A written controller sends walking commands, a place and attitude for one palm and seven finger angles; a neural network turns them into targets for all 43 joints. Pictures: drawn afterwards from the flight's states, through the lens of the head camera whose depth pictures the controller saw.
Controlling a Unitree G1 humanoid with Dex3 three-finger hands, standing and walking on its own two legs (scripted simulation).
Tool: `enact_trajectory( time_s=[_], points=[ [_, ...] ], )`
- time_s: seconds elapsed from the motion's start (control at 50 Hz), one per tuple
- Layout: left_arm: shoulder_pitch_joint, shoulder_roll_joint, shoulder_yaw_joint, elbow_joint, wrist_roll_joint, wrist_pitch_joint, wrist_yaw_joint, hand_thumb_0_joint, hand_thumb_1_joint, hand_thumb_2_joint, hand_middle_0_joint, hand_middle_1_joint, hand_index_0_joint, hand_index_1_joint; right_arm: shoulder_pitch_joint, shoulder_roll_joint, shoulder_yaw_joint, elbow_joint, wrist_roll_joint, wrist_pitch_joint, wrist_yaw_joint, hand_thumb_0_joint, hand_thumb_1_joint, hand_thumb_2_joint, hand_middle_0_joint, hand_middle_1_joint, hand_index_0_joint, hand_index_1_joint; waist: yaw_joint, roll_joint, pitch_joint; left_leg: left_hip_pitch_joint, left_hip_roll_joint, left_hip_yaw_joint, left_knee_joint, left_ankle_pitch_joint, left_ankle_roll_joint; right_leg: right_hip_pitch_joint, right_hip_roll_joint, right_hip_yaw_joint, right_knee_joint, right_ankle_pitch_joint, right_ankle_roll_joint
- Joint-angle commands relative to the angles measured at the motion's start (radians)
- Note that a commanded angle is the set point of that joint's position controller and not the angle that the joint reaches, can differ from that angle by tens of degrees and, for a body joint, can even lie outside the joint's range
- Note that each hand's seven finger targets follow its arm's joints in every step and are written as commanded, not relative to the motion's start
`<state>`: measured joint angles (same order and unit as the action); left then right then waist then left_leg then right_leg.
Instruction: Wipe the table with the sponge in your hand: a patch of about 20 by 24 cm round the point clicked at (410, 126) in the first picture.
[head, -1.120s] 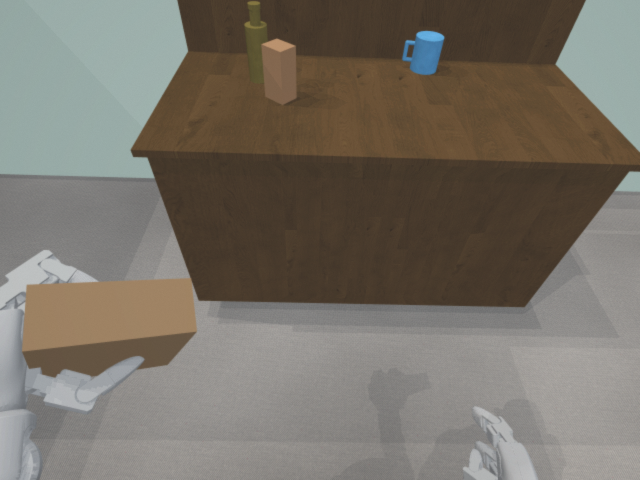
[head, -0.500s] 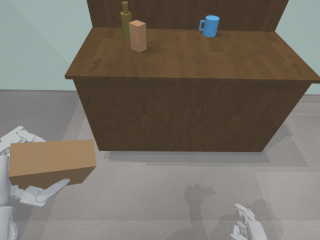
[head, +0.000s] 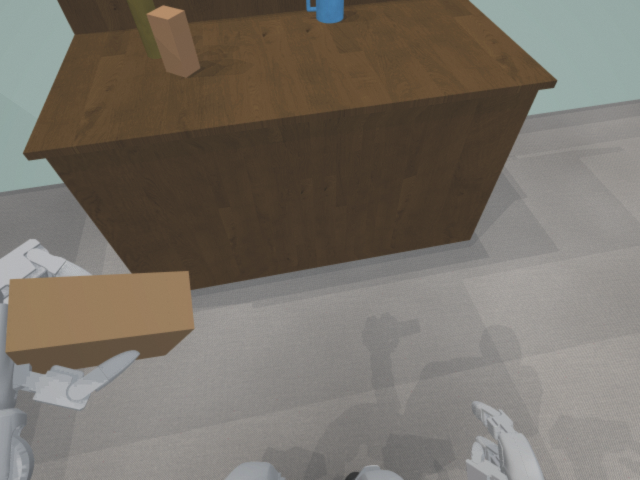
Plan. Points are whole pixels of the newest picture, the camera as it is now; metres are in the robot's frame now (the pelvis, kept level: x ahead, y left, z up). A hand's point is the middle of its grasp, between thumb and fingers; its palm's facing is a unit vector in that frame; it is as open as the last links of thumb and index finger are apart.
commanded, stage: walk to a spot facing it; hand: left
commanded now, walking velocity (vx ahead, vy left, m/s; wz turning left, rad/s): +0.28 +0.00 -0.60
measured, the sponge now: (129, 323) +0.23 +0.19 +0.15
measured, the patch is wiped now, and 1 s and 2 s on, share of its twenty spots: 0.00 0.00 0.00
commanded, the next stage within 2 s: take the last steps up to it in 0.72 s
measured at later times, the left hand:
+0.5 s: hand (287, 237) +0.33 +0.06 +0.16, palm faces +0.09 -0.88 -0.47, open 9.5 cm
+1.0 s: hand (278, 196) +0.37 +0.07 +0.17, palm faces +0.28 -0.90 -0.34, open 9.5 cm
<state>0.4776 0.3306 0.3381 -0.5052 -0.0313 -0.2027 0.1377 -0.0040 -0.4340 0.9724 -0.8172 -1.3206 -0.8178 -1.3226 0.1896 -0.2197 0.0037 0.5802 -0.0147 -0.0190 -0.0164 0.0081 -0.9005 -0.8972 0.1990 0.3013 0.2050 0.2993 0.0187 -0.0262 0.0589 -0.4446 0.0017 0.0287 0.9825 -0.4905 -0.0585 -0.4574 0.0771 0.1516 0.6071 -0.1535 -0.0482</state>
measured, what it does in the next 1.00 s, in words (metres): steps to the right: left foot, then right foot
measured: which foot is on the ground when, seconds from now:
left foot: up 0.00-0.10, down 0.12-0.42, up 0.44-0.80, down 0.82-1.00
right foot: down 0.00-0.10, up 0.12-0.40, down 0.42-0.84, up 0.86-1.00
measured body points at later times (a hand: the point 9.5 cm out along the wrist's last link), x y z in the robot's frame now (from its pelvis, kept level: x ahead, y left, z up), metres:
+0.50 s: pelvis +0.02 -0.08 -0.02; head +0.06 -0.10 +0.42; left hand +0.32 +0.11 +0.19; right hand +0.09 -0.34 -0.13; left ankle -0.01 +0.12 -0.66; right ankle +0.05 -0.18 -0.73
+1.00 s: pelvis +0.11 -0.12 +0.00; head +0.11 -0.12 +0.45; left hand +0.35 +0.12 +0.19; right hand +0.24 -0.36 -0.09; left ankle +0.20 -0.01 -0.73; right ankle +0.09 -0.23 -0.70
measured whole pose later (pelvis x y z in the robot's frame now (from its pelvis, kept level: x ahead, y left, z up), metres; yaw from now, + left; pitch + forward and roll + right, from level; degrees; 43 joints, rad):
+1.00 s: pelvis +0.11 -0.12 +0.00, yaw -11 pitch -3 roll +0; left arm 0.39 0.32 0.32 -0.44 0.00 -0.17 0.17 0.00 -0.44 0.98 -0.82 -1.32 -0.82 -1.32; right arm 0.22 -0.15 0.02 0.61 -0.01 -0.10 -0.06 0.01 -0.90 -0.90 0.20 0.30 0.20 0.30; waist 0.01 -0.01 0.03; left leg -0.33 0.05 0.07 0.63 -0.24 0.02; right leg -0.32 -0.04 -0.07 0.87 -0.52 0.01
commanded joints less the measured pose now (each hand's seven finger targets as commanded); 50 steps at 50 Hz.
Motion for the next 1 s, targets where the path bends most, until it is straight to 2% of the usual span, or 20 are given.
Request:
enact_trajectory(
  time_s=[0.0,0.06,0.08,0.1,0.12,0.16,0.18,0.26,0.36,0.38,0.4,0.42,0.44,0.48,0.56,0.76,0.78,0.82,0.86,0.98],
  points=[
    [-0.012,0.212,0.16,-0.189,-0.008,-0.083,0.028,0.0,0.1,1.3,-1.2,-1.6,-1.2,-1.6,-0.089,-0.073,-0.03,-0.156,0.005,-0.049,-0.007,0.0,-0.9,-0.9,0.2,0.3,0.2,0.3,0.019,-0.146,-0.266,0.082,-0.017,0.029,-0.268,-0.041,0.02,0.189,-0.184,0.335,-0.263,-0.142,-0.124],
    [-0.093,0.19,0.115,-0.241,-0.007,-0.096,0.016,0.0,0.1,1.3,-1.2,-1.6,-1.2,-1.6,-0.039,-0.089,-0.029,-0.141,0.005,-0.077,-0.012,0.0,-0.9,-0.9,0.2,0.3,0.2,0.3,-0.025,-0.042,-0.252,0.424,0.049,0.015,-0.652,0.042,0.078,-0.036,-0.091,0.246,-0.123,-0.263,-0.043],
    [-0.116,0.177,0.11,-0.248,-0.016,-0.108,0.008,0.0,0.1,1.3,-1.2,-1.6,-1.2,-1.6,-0.047,-0.118,-0.036,-0.146,0.0,-0.088,-0.024,0.0,-0.9,-0.9,0.2,0.3,0.2,0.3,-0.026,0.156,-0.2,0.592,0.255,-0.203,-0.769,-0.002,0.142,-0.284,0.015,0.103,0.094,-0.31,0.017],
    [-0.145,0.184,0.112,-0.27,0.009,-0.121,0.008,0.0,0.1,1.3,-1.2,-1.6,-1.2,-1.6,-0.041,-0.118,-0.048,-0.145,-0.004,-0.096,-0.029,0.0,-0.9,-0.9,0.2,0.3,0.2,0.3,-0.023,0.294,-0.181,0.617,0.469,-0.421,-0.763,0.011,0.238,-0.444,0.005,-0.043,0.398,-0.348,0.059],
    [-0.133,0.215,0.146,-0.239,0.029,-0.125,0.016,0.0,0.1,1.3,-1.2,-1.6,-1.2,-1.6,-0.048,-0.103,-0.052,-0.141,0.007,-0.101,-0.031,0.0,-0.9,-0.9,0.2,0.3,0.2,0.3,-0.023,0.237,-0.144,0.544,0.502,-0.369,-0.758,0.102,0.275,-0.459,-0.061,-0.108,0.575,-0.305,0.074],
    [-0.141,0.235,0.161,-0.231,0.034,-0.128,0.01,0.0,0.1,1.3,-1.2,-1.6,-1.2,-1.6,-0.042,-0.105,-0.06,-0.122,0.017,-0.109,-0.014,0.0,-0.9,-0.9,0.2,0.3,0.2,0.3,-0.013,0.237,-0.138,0.349,0.469,-0.231,-0.729,-0.015,0.261,-0.359,-0.118,-0.107,0.678,-0.263,0.067],
    [-0.104,0.157,0.096,-0.17,0.037,-0.112,0.005,0.0,0.1,1.3,-1.2,-1.6,-1.2,-1.6,-0.047,-0.109,-0.057,-0.116,0.015,-0.112,-0.013,0.0,-0.9,-0.9,0.2,0.3,0.2,0.3,-0.027,0.253,-0.017,0.253,0.444,-0.16,-0.754,-0.023,0.248,-0.359,-0.14,-0.133,0.679,-0.24,0.074],
    [-0.182,0.152,0.068,-0.13,0.043,-0.105,0.004,0.0,0.1,1.3,-1.2,-1.6,-1.2,-1.6,-0.029,-0.114,-0.051,-0.11,0.018,-0.115,-0.026,0.0,-0.9,-0.9,0.2,0.3,0.2,0.3,-0.027,0.237,0.053,0.164,0.364,0.061,-0.726,0.137,0.167,-0.146,-0.133,-0.26,0.363,-0.2,0.083],
    [-0.204,0.208,0.111,-0.107,0.034,-0.095,0.007,0.0,0.1,1.3,-1.2,-1.6,-1.2,-1.6,-0.03,-0.103,-0.055,-0.12,0.013,-0.132,-0.034,0.0,-0.9,-0.9,0.2,0.3,0.2,0.3,-0.003,0.241,-0.098,0.2,0.291,0.215,-0.318,0.442,0.124,0.242,-0.012,-0.421,-0.021,-0.147,0.063],
    [-0.199,0.22,0.119,-0.124,0.033,-0.085,0.008,0.0,0.1,1.3,-1.2,-1.6,-1.2,-1.6,-0.03,-0.086,-0.052,-0.116,0.023,-0.135,-0.027,0.0,-0.9,-0.9,0.2,0.3,0.2,0.3,0.01,0.112,-0.165,0.105,0.235,0.221,-0.071,0.427,0.106,0.402,-0.058,-0.322,-0.087,-0.119,0.027],
    [-0.198,0.269,0.16,-0.15,0.038,-0.084,0.014,0.0,0.1,1.3,-1.2,-1.6,-1.2,-1.6,-0.037,-0.059,-0.055,-0.122,0.029,-0.133,-0.02,0.0,-0.9,-0.9,0.2,0.3,0.2,0.3,0.004,-0.19,-0.222,-0.135,0.125,0.193,0.231,0.065,0.072,0.559,-0.275,0.09,-0.155,0.031,-0.089],
    [-0.166,0.317,0.224,-0.181,0.022,-0.091,0.025,0.0,0.1,1.3,-1.2,-1.6,-1.2,-1.6,-0.084,-0.072,-0.049,-0.144,0.022,-0.13,-0.022,0.0,-0.9,-0.9,0.2,0.3,0.2,0.3,0.01,-0.302,-0.267,-0.286,0.064,0.055,0.413,-0.117,0.057,0.572,-0.439,0.397,-0.233,0.166,-0.164],
    [-0.151,0.31,0.235,-0.225,0.02,-0.1,0.031,0.0,0.1,1.3,-1.2,-1.6,-1.2,-1.6,-0.097,-0.074,-0.045,-0.132,0.013,-0.123,-0.02,0.0,-0.9,-0.9,0.2,0.3,0.2,0.3,-0.002,-0.132,-0.271,-0.266,0.118,-0.05,0.431,-0.061,0.057,0.516,-0.469,0.374,-0.254,0.063,-0.181],
    [0.011,0.33,0.274,-0.283,0.008,-0.105,0.025,0.0,0.1,1.3,-1.2,-1.6,-1.2,-1.6,-0.11,-0.078,-0.042,-0.124,0.023,-0.096,-0.007,0.0,-0.9,-0.9,0.2,0.3,0.2,0.3,-0.005,-0.018,-0.246,-0.269,0.141,-0.066,0.423,0.045,0.041,0.453,-0.436,0.307,-0.256,-0.076,-0.193],
    [0.11,0.311,0.32,-0.36,0.001,-0.122,0.037,0.0,0.1,1.3,-1.2,-1.6,-1.2,-1.6,-0.097,-0.07,-0.048,-0.119,0.024,-0.052,-0.008,0.0,-0.9,-0.9,0.2,0.3,0.2,0.3,-0.038,-0.033,-0.259,-0.207,0.168,-0.054,0.228,0.115,0.018,0.392,-0.398,0.017,-0.249,0.141,-0.154],
    [-0.018,0.171,0.131,-0.154,-0.002,-0.078,0.06,0.0,0.1,1.3,-1.2,-1.6,-1.2,-1.6,0.002,-0.082,-0.069,-0.111,0.015,-0.083,-0.062,0.0,-0.9,-0.9,0.2,0.3,0.2,0.3,-0.043,-0.006,-0.102,0.233,0.06,0.114,-0.446,0.249,0.083,0.151,-0.341,-0.16,-0.167,-0.209,-0.039],
    [-0.065,0.168,0.108,-0.165,0.003,-0.078,0.059,0.0,0.1,1.3,-1.2,-1.6,-1.2,-1.6,0.004,-0.089,-0.066,-0.115,0.015,-0.089,-0.069,0.0,-0.9,-0.9,0.2,0.3,0.2,0.3,-0.047,0.045,-0.093,0.279,0.083,0.05,-0.522,0.199,0.105,0.118,-0.297,-0.173,-0.075,-0.21,-0.013],
    [-0.122,0.167,0.094,-0.191,0.003,-0.088,0.06,0.0,0.1,1.3,-1.2,-1.6,-1.2,-1.6,-0.009,-0.11,-0.056,-0.122,0.019,-0.096,-0.068,0.0,-0.9,-0.9,0.2,0.3,0.2,0.3,-0.032,0.312,-0.098,0.375,0.354,-0.41,-0.653,0.34,0.261,-0.056,-0.113,-0.252,0.249,-0.387,0.065],
    [-0.23,0.23,0.094,-0.202,0.027,-0.095,0.043,0.0,0.1,1.3,-1.2,-1.6,-1.2,-1.6,-0.016,-0.088,-0.038,-0.106,0.012,-0.114,-0.066,0.0,-0.9,-0.9,0.2,0.3,0.2,0.3,-0.029,0.276,-0.077,0.257,0.402,-0.516,-0.717,0.152,0.313,-0.07,-0.144,-0.145,0.439,-0.446,0.061],
    [-0.14,0.211,0.112,-0.332,0.017,-0.075,0.051,0.0,0.1,1.3,-1.2,-1.6,-1.2,-1.6,-0.04,-0.094,-0.047,-0.116,0.014,-0.146,-0.049,0.0,-0.9,-0.9,0.2,0.3,0.2,0.3,-0.007,0.29,-0.109,0.041,0.234,-0.173,-0.687,-0.078,0.193,0.266,-0.093,-0.28,0.099,-0.326,0.05]
  ],
)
